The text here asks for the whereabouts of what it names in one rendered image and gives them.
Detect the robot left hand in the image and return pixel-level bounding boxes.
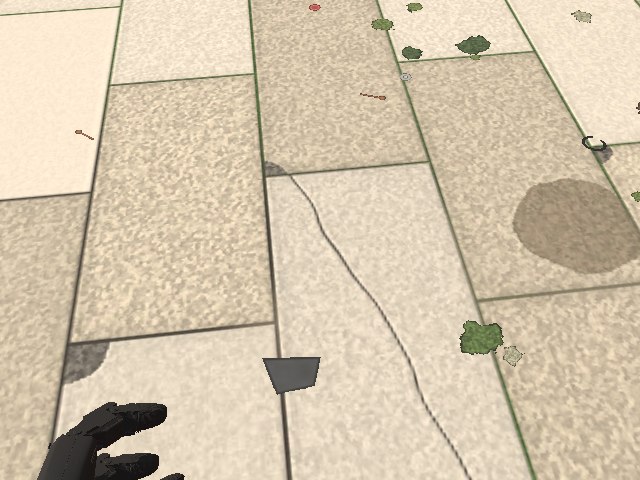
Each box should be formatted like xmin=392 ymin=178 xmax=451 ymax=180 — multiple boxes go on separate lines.
xmin=37 ymin=402 xmax=185 ymax=480

